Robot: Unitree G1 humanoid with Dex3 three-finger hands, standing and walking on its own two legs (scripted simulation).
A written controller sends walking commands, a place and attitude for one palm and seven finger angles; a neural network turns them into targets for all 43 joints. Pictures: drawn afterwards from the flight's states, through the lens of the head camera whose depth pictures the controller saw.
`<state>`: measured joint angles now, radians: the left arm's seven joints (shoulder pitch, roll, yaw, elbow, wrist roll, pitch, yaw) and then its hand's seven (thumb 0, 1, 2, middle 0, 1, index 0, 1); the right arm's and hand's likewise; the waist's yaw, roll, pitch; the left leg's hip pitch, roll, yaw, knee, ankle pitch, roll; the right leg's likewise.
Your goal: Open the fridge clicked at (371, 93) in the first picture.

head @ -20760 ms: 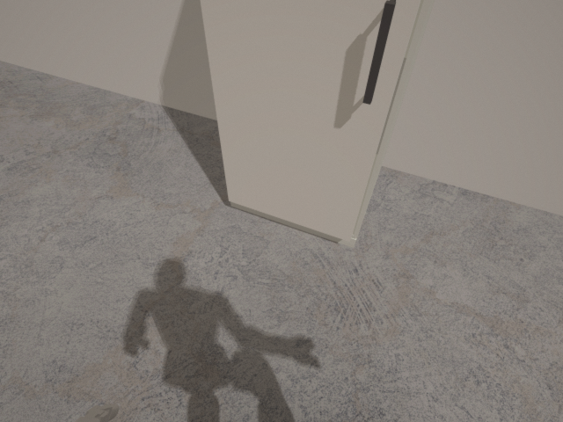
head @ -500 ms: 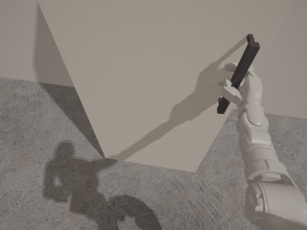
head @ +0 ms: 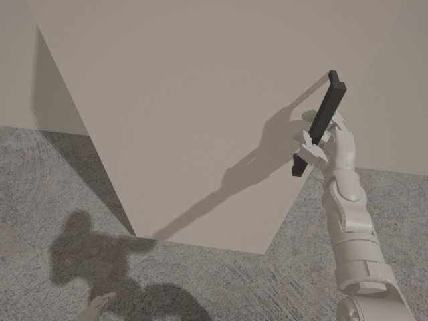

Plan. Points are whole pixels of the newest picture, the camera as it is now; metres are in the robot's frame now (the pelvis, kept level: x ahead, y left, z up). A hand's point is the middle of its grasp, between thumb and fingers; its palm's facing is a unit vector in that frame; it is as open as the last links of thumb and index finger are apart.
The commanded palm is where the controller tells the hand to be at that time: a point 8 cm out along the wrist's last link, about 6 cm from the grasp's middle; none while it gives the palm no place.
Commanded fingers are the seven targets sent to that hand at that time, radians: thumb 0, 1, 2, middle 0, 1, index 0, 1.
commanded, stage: pull the door a little, standing still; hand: right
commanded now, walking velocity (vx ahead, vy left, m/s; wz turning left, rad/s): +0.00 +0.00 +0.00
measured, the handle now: (312, 129) +0.48 -0.13 +0.12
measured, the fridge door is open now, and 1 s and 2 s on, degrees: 0 31 60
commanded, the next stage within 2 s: walk backward, drawing the door open in 0.12 s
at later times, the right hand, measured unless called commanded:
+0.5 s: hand (297, 206) +0.29 -0.09 +0.12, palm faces -0.03 +0.98 -0.18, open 6.1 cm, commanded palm +0.26 -0.14 +0.12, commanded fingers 0.00 -0.90 -0.90 0.45 1.40 0.45 1.40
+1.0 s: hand (244, 288) +0.16 -0.01 +0.12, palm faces +0.17 +0.97 -0.15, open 6.2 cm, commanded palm +0.12 -0.05 +0.12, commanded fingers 0.00 -0.90 -0.90 0.45 1.40 0.45 1.40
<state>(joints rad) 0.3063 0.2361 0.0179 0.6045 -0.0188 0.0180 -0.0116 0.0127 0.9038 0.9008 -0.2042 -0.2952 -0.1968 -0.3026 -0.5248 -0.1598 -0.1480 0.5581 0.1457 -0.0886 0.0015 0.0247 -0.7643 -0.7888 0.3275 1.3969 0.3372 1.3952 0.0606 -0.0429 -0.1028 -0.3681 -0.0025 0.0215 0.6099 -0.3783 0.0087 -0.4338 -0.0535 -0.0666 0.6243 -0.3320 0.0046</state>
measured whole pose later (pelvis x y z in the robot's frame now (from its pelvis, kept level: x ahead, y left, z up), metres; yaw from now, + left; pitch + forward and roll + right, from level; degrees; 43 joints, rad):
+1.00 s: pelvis -0.08 +0.13 +0.00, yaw -16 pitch -1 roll +0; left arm 0.21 0.16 0.00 0.63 0.02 -0.01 0.08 0.02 0.90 0.90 -0.21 -0.30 -0.20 -0.30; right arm 0.17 -0.14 0.13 -0.28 0.01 -0.05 -0.08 -0.01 -0.66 -0.75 0.43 1.38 0.31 1.39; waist 0.07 -0.05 0.07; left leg -0.35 -0.02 0.04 0.59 -0.21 0.02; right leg -0.43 -0.05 0.15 0.61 -0.29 0.04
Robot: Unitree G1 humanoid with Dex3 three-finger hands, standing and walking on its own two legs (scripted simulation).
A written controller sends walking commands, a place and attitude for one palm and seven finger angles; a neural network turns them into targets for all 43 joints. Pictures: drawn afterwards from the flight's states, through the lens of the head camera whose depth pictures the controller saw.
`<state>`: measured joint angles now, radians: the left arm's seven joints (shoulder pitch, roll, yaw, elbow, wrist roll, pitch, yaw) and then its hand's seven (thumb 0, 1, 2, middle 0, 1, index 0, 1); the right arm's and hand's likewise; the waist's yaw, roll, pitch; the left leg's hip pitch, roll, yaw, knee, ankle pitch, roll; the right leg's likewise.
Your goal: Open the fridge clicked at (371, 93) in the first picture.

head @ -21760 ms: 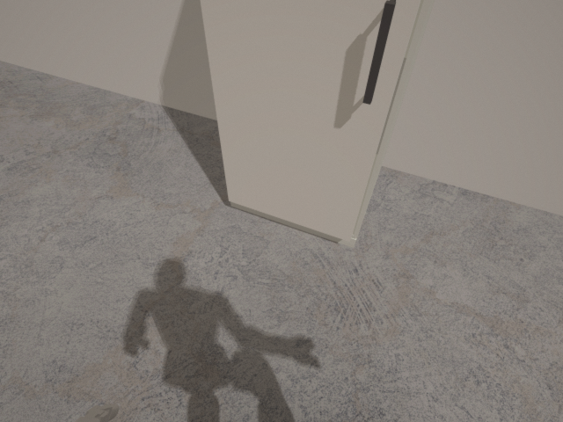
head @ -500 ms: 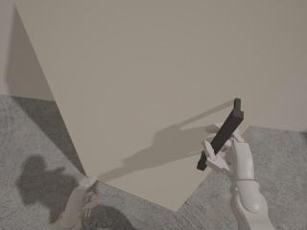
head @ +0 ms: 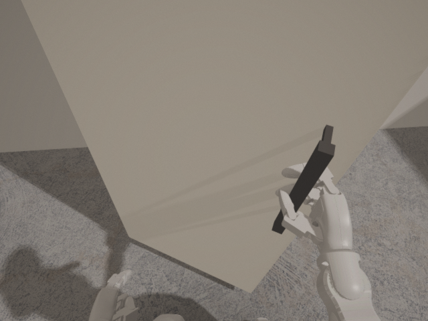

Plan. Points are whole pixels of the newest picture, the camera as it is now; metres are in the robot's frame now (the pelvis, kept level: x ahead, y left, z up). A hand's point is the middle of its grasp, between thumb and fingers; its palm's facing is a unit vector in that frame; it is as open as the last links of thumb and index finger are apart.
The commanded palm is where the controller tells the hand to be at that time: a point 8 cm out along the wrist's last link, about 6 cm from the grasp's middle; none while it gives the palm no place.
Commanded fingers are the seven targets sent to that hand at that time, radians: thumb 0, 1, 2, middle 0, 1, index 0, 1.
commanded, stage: walk backward, drawing the door open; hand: right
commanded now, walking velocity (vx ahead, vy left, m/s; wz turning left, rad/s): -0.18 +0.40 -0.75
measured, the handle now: (299, 187) +0.32 -0.09 +0.12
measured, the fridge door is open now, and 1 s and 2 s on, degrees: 31 60 63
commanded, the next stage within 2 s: stop walking and hold the door back in 1.02 s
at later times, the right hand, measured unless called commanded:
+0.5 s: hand (228, 291) +0.15 +0.01 +0.12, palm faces +0.31 +0.93 -0.19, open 6.4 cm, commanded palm +0.10 -0.02 +0.12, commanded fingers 0.00 -0.90 -0.90 0.45 1.40 0.45 1.40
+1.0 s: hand out of the picture +0.09 +0.10 +0.12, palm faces +0.76 +0.61 -0.24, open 6.2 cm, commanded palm +0.03 +0.10 +0.12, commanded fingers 0.00 -0.90 -0.90 0.45 1.40 0.45 1.40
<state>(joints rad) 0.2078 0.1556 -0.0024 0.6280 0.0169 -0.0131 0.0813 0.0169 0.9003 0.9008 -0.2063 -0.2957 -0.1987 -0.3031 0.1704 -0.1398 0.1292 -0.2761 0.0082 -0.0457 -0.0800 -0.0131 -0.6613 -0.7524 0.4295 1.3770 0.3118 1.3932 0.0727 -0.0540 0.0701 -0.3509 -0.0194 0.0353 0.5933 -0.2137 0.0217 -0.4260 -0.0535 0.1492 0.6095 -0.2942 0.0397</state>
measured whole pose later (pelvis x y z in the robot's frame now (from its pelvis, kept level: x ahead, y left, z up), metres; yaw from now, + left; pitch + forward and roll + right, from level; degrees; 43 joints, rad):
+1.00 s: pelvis -0.01 +0.41 +0.00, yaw -47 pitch +1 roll +2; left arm 0.16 0.18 0.02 0.65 0.00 -0.10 0.07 0.02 0.90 0.90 -0.21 -0.30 -0.20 -0.30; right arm 0.12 -0.19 -0.04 -0.31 0.00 -0.08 -0.06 -0.03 -0.66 -0.82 0.44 1.38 0.29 1.39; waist 0.01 -0.09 0.14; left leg -0.30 0.04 0.07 0.59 -0.28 -0.04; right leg -0.53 -0.13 0.14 0.88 -0.47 0.05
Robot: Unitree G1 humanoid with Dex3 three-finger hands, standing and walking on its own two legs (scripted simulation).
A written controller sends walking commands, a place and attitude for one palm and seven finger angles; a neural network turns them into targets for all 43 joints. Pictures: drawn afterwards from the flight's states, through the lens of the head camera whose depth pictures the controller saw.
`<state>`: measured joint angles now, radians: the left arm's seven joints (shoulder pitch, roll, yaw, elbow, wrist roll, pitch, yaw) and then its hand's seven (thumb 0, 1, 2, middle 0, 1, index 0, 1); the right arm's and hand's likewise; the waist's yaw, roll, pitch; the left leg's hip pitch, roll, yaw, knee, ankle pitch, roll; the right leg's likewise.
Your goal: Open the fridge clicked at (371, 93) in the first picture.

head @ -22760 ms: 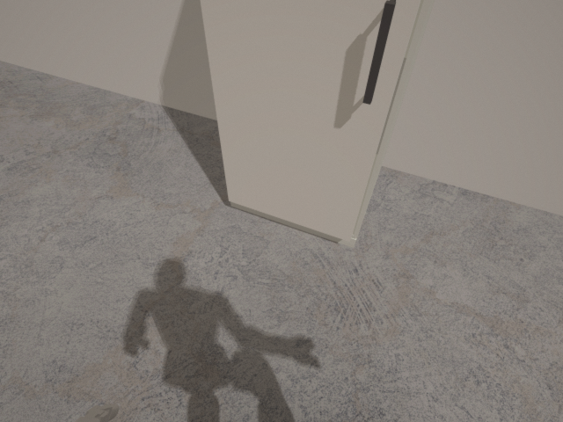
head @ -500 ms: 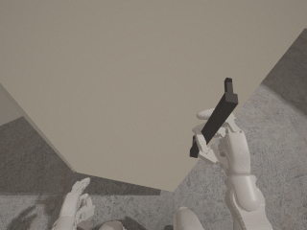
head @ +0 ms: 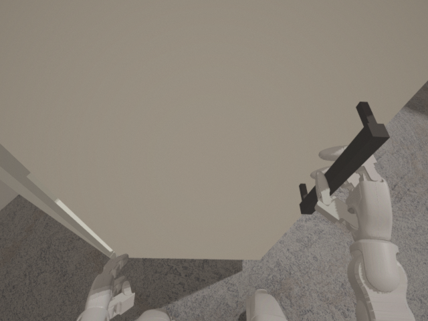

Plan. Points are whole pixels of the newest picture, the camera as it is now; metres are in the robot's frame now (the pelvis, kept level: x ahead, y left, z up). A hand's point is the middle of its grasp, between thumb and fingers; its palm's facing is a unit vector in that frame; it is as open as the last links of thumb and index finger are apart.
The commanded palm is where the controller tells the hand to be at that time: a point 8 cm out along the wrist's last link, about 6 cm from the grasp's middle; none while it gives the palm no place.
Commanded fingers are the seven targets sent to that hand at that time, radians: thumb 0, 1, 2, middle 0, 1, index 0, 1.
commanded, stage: walk backward, drawing the door open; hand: right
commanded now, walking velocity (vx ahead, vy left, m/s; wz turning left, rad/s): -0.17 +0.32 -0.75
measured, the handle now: (329, 168) +0.34 -0.15 +0.12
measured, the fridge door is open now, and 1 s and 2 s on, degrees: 60 63 63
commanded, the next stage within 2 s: stop walking and hold the door back in 0.02 s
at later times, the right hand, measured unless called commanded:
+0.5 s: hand (319, 224) +0.25 -0.12 +0.13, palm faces +0.39 +0.90 -0.21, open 5.8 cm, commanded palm +0.23 -0.18 +0.12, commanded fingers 0.00 -0.90 -0.90 0.45 1.40 0.45 1.40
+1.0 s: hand (317, 205) +0.28 -0.12 +0.13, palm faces +0.33 +0.93 -0.17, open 5.8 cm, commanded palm +0.23 -0.17 +0.12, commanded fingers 0.00 -0.90 -0.90 0.45 1.40 0.45 1.40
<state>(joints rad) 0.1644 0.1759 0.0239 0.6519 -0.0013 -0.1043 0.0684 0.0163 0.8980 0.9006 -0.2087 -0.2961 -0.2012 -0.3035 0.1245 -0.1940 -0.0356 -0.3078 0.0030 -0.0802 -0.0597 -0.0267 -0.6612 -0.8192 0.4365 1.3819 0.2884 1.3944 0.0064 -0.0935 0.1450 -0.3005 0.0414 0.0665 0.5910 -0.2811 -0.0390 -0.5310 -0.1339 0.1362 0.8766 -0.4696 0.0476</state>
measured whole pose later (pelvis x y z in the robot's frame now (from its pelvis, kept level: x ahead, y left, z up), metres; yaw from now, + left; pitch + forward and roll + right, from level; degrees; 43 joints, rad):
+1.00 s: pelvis -0.08 +0.11 +0.01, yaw -14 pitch +0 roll +0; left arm 0.30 0.20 -0.01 0.68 -0.02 -0.05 0.07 0.02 0.90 0.90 -0.20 -0.29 -0.19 -0.30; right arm -0.47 -0.24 -0.11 0.44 0.05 -0.15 -0.07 -0.01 -0.72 -0.79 0.45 1.40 0.33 1.40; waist 0.04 -0.02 0.11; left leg -0.30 0.01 0.08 0.58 -0.27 -0.01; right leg -0.30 -0.10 -0.14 0.60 -0.27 0.02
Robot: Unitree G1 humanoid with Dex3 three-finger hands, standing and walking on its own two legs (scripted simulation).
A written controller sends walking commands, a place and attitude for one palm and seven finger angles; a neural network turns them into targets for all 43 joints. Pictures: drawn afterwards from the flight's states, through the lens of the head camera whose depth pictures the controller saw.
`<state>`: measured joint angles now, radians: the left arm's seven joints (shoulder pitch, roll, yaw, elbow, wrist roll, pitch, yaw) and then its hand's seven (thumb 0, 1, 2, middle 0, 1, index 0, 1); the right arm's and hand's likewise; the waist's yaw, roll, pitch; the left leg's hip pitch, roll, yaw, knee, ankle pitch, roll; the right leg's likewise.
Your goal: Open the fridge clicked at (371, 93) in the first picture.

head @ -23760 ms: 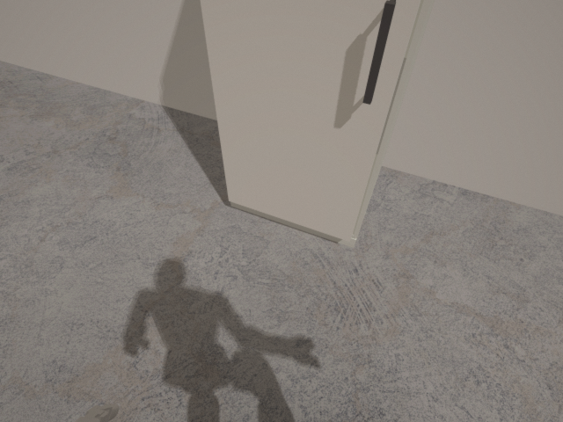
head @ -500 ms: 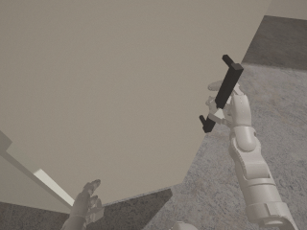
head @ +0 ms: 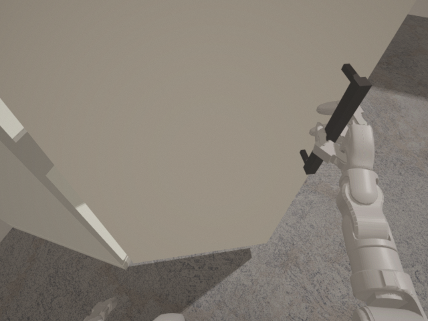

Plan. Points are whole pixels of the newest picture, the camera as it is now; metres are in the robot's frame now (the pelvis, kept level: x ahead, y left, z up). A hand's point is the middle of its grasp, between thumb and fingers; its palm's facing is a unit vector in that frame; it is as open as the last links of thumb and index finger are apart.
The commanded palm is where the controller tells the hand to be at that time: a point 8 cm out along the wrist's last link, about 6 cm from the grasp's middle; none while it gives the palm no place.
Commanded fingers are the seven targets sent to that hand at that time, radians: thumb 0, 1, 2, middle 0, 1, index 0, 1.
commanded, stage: stop walking and hold the door back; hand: right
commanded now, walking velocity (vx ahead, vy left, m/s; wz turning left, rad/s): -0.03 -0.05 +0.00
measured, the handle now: (326, 127) +0.45 -0.16 +0.12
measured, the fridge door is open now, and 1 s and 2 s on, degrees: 63 63 62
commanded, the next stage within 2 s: loosen the grip on the handle in 0.58 s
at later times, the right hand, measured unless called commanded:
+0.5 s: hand (327, 158) +0.38 -0.15 +0.12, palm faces +0.04 +0.99 -0.16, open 5.5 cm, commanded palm +0.37 -0.20 +0.12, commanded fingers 0.00 -0.90 -0.90 0.45 1.40 0.45 1.40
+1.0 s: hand (323, 145) +0.41 -0.15 +0.12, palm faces +0.03 +0.99 -0.17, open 10.6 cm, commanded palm +0.37 -0.20 +0.13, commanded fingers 0.00 0.55 -0.20 0.36 1.28 0.36 1.28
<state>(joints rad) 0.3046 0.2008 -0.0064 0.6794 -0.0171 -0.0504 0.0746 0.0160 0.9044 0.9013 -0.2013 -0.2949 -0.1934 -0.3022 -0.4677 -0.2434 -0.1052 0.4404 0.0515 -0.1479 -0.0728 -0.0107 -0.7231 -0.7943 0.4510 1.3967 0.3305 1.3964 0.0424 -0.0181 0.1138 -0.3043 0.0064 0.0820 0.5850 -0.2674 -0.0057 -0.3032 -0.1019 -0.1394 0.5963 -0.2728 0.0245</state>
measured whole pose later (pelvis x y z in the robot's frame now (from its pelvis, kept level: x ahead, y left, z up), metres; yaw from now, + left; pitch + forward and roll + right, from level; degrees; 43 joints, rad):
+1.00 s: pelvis -0.03 -0.02 +0.00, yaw +3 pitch +2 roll -1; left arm 0.34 0.29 0.00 0.70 -0.04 -0.17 0.03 0.02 0.90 0.90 -0.21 -0.30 -0.20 -0.30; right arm -0.62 -0.27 -0.13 0.83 0.03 -0.25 -0.03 0.00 0.07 -0.44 0.43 1.38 0.41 1.37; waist 0.06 0.02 -0.02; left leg -0.42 0.02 0.02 0.61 -0.23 0.01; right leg -0.37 -0.02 -0.09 0.58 -0.25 -0.02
